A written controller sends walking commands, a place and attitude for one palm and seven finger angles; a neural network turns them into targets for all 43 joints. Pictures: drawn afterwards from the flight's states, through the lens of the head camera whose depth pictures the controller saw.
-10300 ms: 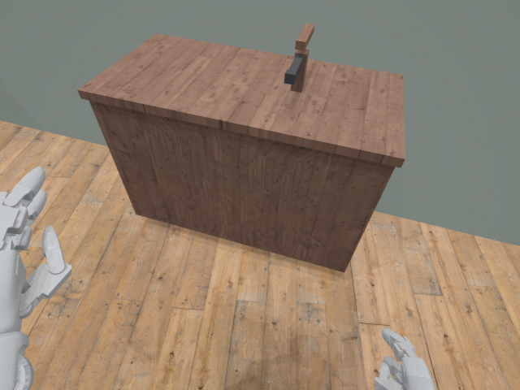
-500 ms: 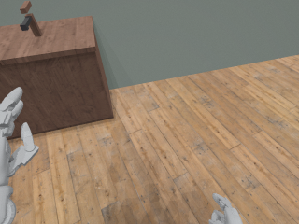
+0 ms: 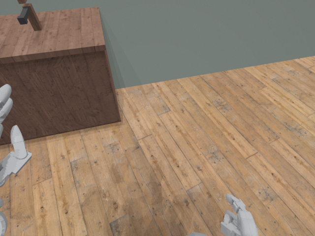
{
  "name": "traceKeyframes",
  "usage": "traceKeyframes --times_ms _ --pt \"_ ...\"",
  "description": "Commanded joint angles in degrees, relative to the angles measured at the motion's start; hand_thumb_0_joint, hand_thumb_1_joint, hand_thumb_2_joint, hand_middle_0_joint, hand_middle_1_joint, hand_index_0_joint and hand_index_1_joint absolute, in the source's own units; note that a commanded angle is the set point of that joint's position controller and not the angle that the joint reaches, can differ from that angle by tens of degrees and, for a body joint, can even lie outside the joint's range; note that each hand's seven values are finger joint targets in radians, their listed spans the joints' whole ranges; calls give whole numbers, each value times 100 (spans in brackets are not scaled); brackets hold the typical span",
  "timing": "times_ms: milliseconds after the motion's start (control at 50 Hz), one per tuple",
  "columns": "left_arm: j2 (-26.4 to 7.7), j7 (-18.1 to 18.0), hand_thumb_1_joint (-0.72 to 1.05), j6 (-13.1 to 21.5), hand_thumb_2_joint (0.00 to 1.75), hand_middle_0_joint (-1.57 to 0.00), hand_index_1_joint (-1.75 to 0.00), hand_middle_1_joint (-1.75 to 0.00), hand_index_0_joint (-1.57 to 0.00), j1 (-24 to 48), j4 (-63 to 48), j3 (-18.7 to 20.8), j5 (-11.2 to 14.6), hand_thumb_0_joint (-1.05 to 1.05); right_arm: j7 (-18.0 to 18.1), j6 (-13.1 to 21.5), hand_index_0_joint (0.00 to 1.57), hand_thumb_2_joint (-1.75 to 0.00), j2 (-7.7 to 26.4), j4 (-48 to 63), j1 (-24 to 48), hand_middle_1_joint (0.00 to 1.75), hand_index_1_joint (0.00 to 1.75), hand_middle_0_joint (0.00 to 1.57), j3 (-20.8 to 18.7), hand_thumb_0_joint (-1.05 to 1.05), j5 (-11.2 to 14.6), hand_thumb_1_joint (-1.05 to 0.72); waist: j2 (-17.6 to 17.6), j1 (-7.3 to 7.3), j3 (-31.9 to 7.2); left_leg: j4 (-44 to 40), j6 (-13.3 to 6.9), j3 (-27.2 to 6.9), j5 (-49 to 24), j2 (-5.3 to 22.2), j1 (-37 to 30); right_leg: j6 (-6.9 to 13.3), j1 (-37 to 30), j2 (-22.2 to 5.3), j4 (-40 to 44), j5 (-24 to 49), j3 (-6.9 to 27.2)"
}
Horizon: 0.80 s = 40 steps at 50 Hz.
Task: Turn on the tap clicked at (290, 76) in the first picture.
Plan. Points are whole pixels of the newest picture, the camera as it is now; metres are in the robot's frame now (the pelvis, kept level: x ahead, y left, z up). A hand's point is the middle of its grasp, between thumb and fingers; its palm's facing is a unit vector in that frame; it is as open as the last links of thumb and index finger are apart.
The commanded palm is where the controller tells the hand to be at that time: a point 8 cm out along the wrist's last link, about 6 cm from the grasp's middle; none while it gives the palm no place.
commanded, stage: take the last steps up to it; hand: left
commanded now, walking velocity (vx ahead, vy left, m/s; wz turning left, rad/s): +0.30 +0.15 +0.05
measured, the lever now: (22, 20) +0.94 +0.66 +0.07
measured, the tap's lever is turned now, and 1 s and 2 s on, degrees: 0 0 0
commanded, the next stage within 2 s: none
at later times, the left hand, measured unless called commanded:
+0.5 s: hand (17, 115) +0.31 +0.30 +0.18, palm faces +0.42 -0.79 -0.44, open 7.4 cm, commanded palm +0.26 +0.35 +0.18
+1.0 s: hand (17, 85) +0.41 +0.36 +0.17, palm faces +0.45 -0.78 -0.43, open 7.4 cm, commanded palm +0.35 +0.40 +0.18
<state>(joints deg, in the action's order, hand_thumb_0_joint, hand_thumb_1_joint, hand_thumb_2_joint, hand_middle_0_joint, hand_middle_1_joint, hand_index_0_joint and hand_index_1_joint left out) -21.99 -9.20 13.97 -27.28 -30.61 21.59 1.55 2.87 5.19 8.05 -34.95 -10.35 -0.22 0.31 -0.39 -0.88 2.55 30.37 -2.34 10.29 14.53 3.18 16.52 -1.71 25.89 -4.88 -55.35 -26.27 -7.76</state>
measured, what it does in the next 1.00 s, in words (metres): walks ahead: right foot, then left foot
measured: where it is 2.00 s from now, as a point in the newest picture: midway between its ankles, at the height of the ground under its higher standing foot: (119, 202)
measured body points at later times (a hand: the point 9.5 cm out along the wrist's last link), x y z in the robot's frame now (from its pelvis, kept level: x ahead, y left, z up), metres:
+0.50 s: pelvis +0.11 +0.06 -0.01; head +0.14 +0.06 +0.44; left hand +0.28 +0.34 +0.20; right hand +0.28 -0.21 -0.09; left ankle +0.17 +0.19 -0.74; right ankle +0.05 -0.09 -0.73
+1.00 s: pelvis +0.20 +0.11 +0.00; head +0.24 +0.09 +0.45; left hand +0.38 +0.39 +0.19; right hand +0.36 -0.13 -0.12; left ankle +0.21 +0.25 -0.66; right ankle +0.20 +0.00 -0.73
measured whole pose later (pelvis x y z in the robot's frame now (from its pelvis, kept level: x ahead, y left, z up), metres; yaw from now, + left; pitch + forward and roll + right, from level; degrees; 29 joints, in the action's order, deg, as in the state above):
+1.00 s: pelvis +0.20 +0.11 +0.00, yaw +3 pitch +0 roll +2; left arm -18.0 -8.2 13.6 -26.3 -24.7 19.5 1.4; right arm 2.4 1.8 13.7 -39.0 -11.2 -0.8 0.0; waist -1.6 0.8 3.3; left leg 62.0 1.5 3.9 19.2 3.7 30.9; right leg 0.4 13.4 -6.6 -31.3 -17.8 -11.4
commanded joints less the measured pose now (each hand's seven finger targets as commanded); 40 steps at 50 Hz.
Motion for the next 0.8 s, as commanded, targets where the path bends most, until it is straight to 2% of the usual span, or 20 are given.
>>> traceKeyframes --times_ms 0,60,80,100,120,140,180,240,340,420,440,460,480,520,560,600,680,740,760,780 --pt "-748 -27 90 249 90 -20 -30 -30 -20 -151 -943 609 39 0 94 178 20 -90 925 690 220 30 30 20 -280 0 8 -90 -988 82 -754 -1188 -638 -1143 -529 1180 -440 -25 -641 155 1526 280 -296" --pt "-789 -17 90 122 90 -20 -30 -30 -20 165 -599 608 5 0 152 77 20 -90 938 678 315 30 30 20 -253 0 3 -90 -444 130 -771 -372 -361 -940 244 989 307 112 -1866 72 2853 872 -184" --pt "-882 -17 90 88 90 -20 -30 -30 -20 214 -442 615 -34 0 156 16 20 -90 863 699 322 30 30 20 -245 0 12 -90 378 151 -841 757 -210 -613 522 628 981 453 -2387 -633 3348 603 893" --pt "-1049 -29 90 101 90 -20 -30 -30 -20 404 -425 726 -27 0 110 -10 20 -90 777 775 405 30 30 20 -217 0 0 -90 1655 152 -766 2244 89 -252 1307 -64 2236 1053 -2955 -1867 3919 681 3069" --pt "-1027 -14 90 110 90 -20 -30 -30 -20 580 -249 776 84 0 49 30 20 -90 971 758 409 30 30 20 -310 0 27 -90 1928 196 -588 3372 249 -825 1351 -57 2563 1234 -2735 -2335 4250 482 3800" --pt "-1003 13 90 162 90 -20 -30 -30 -20 607 -266 710 94 0 12 15 20 -90 970 693 419 30 30 20 -304 0 21 -90 1555 147 -400 3972 321 -1198 1064 94 2707 1323 -2506 -2374 4248 453 3655" --pt "-926 72 90 293 90 -20 -30 -30 -20 718 -524 591 50 0 -3 -111 20 -90 901 586 515 30 30 20 -198 0 20 -90 647 136 -338 4171 393 -1232 606 298 2721 1130 -2294 -2031 4017 1369 2280" --pt "-848 39 90 424 90 -20 -30 -30 -20 532 -780 457 -55 0 -9 -108 20 -90 927 604 469 30 30 20 -219 0 -24 -90 679 108 -374 3141 397 -945 267 412 2293 943 -2122 -1713 3793 2835 1072" --pt "-976 -116 90 384 90 -20 -30 -30 -20 183 -1245 703 -45 0 14 -39 20 -90 793 893 400 30 30 20 -279 0 -49 -90 1044 312 -654 934 297 2 102 54 975 862 -2114 -1450 3529 3167 674" --pt "-896 -180 90 369 90 -20 -30 -30 -20 415 -1243 691 -61 0 109 -20 20 -90 837 943 200 30 30 20 -374 0 -33 -90 795 134 -813 -305 280 369 -428 -188 -356 568 -1815 -1070 2695 2495 305" --pt "-851 -162 90 408 90 -20 -30 -30 -20 546 -1299 631 -59 0 142 -6 20 -90 942 944 89 30 30 20 -449 0 3 -90 93 22 -969 -557 197 164 -496 -72 -1010 425 -1432 -908 1805 2441 181" --pt "-797 -150 90 453 90 -20 -30 -30 -20 620 -1346 609 -37 0 144 7 20 -90 1102 977 60 30 30 20 -524 0 32 -90 -1179 -55 -1120 -759 -176 -1000 -883 756 -1731 156 -473 -388 480 1382 -141" --pt "-710 -131 90 495 90 -20 -30 -30 -20 655 -1338 471 -38 0 104 37 20 -90 1141 1030 62 30 30 20 -547 0 53 -90 -1949 -28 -1112 -1076 -680 -2600 -1780 1750 -1987 29 458 117 -879 -985 -25" --pt "-1081 -107 90 486 90 -20 -30 -30 -20 388 -807 813 -42 0 91 65 20 -90 1019 861 209 30 30 20 -472 0 40 -90 -1425 6 -999 -1313 -1334 -3069 -443 2093 -1399 69 1093 -179 -1899 -790 570" --pt "-945 -36 90 503 90 -20 -30 -30 -20 366 -1377 723 -10 0 44 109 20 -90 947 806 337 30 30 20 -453 0 103 -90 -1101 76 -754 -1247 -1170 -2152 -369 1716 -1058 3 1280 -352 -1617 -397 500" --pt "-858 -24 90 524 90 -20 -30 -30 -20 182 -1769 670 6 0 -1 212 20 -90 891 789 360 30 30 20 -388 0 72 -90 -1319 109 -843 -1285 -963 -1590 -575 1427 -722 -24 777 -295 -859 -42 247" --pt "-925 -45 90 366 90 -20 -30 -30 -20 -152 -1481 769 69 0 36 297 20 -90 892 745 243 30 30 20 -284 0 30 -90 -1145 111 -1054 -1154 -699 -1094 -1001 1243 -650 -36 -370 36 1070 278 -216" --pt "-841 -32 90 185 90 -20 -30 -30 -20 -48 -894 744 52 0 116 197 20 -90 888 681 285 30 30 20 -251 0 16 -90 -733 141 -982 -628 -430 -928 -266 1128 -181 10 -1390 158 2384 698 -356" --pt "-843 -25 90 149 90 -20 -30 -30 -20 123 -700 731 21 0 136 148 20 -90 899 660 331 30 30 20 -257 0 25 -90 -373 159 -917 -172 -302 -768 155 980 283 105 -1873 -6 2837 927 -124" --pt "-870 -16 90 114 90 -20 -30 -30 -20 170 -480 682 -2 0 139 79 20 -90 822 706 335 30 30 20 -249 0 31 -90 546 168 -885 952 -119 -411 679 519 1036 478 -2286 -780 3371 655 1167"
